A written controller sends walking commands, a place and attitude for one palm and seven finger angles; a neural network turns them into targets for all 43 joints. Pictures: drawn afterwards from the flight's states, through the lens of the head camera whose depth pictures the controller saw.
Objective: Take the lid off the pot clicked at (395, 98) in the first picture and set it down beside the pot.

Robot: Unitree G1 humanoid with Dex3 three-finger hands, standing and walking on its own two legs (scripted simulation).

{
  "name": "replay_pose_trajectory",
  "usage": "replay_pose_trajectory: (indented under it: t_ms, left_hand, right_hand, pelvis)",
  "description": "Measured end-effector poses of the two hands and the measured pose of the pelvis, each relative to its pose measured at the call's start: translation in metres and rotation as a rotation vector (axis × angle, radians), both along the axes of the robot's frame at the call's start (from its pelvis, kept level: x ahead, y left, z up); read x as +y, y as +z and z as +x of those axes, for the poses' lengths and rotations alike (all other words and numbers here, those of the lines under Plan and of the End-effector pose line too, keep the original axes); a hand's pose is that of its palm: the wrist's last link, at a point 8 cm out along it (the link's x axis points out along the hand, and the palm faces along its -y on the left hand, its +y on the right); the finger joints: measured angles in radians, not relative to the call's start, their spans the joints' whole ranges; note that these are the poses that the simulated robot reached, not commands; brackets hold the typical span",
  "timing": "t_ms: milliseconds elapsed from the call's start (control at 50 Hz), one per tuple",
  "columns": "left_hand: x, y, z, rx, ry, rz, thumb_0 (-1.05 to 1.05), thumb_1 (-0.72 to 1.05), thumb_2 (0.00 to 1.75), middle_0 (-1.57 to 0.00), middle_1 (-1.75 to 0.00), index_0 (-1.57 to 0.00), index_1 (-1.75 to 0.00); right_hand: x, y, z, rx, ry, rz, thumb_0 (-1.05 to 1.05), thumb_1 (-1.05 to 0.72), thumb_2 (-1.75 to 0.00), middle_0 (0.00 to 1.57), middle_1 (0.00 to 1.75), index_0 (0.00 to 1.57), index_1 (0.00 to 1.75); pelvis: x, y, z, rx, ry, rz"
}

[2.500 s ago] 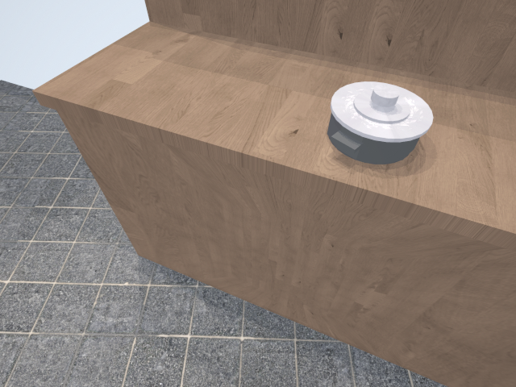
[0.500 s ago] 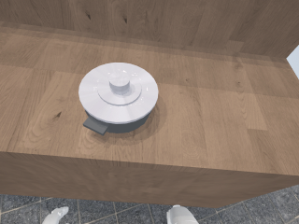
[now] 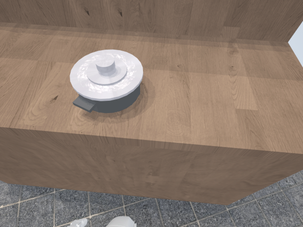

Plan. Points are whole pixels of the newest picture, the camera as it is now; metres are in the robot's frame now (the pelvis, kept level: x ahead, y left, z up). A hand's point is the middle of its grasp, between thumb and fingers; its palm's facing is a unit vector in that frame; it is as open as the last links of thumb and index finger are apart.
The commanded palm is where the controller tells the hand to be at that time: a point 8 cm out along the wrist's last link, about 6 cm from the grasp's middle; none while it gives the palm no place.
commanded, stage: come to a stop and stand still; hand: left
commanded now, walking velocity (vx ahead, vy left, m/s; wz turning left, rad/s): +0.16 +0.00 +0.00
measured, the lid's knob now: (105, 63) +0.47 +0.15 +0.16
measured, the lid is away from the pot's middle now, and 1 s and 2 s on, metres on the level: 0.00 0.00 0.00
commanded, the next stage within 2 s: look again from close up in 1.02 s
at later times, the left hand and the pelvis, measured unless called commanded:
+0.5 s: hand out of the picture -0.04 +0.23 -0.17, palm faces -0.01 -0.99 -0.17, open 7.4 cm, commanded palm none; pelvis -0.03 +0.04 +0.01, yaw -1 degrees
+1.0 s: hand out of the picture +0.07 +0.17 -0.17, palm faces +0.03 -0.98 -0.21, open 7.3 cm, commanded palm none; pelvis +0.02 -0.01 +0.00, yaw +0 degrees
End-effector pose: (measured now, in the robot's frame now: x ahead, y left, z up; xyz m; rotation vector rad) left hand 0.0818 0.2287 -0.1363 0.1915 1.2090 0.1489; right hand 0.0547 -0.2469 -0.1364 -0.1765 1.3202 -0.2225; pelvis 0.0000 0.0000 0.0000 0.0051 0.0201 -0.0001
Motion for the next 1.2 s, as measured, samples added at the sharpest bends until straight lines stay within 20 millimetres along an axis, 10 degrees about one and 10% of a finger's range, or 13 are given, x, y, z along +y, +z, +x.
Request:
replay_pose_trajectory:
  t_ms: [220,380,640,900,1200]
  left_hand:
    - [0.061,-0.016,-0.095,0.111,0.075,-0.018,0.01,0.9,0.9,-0.2,-0.3,-0.2,-0.3]
    - [0.069,-0.007,-0.136,0.216,0.076,-0.04,0.01,0.91,0.9,-0.2,-0.3,-0.2,-0.3]
    - [0.011,-0.01,-0.064,0.137,-0.006,-0.041,0.01,0.91,0.9,-0.2,-0.3,-0.2,-0.3]
    - [-0.01,-0.007,-0.016,0.06,0.018,-0.028,0.0,0.93,0.9,-0.2,-0.3,-0.21,-0.3]
    - [-0.003,-0.01,-0.062,0.149,0.029,-0.009,0.0,0.91,0.9,-0.2,-0.3,-0.2,-0.3]
  right_hand:
    - [0.058,0.019,-0.031,-0.097,0.078,-0.012,0.01,-0.91,-0.9,0.2,0.3,0.2,0.3]
    - [0.061,0.028,-0.075,-0.02,0.027,-0.027,0.01,-0.93,-0.9,0.2,0.3,0.21,0.3]
    - [0.038,0.004,-0.138,0.213,-0.081,0.041,0.01,-0.91,-0.9,0.2,0.3,0.2,0.3]
    - [0.028,-0.006,-0.059,0.095,-0.041,0.058,0.01,-0.91,-0.9,0.2,0.3,0.2,0.3]
    - [0.014,-0.004,-0.02,0.007,0.02,0.025,0.01,-0.91,-0.9,0.2,0.3,0.2,0.3]
  pelvis:
    - [0.039,0.001,-0.036,-0.015,0.006,-0.028]
    - [0.046,0.013,-0.036,0.017,-0.009,-0.029]
    - [0.01,0.002,-0.016,0.037,-0.016,0.003]
    - [-0.005,0.002,0.013,0.01,-0.006,-0.013]
    - [0.001,0.0,0.006,0.012,-0.006,-0.032]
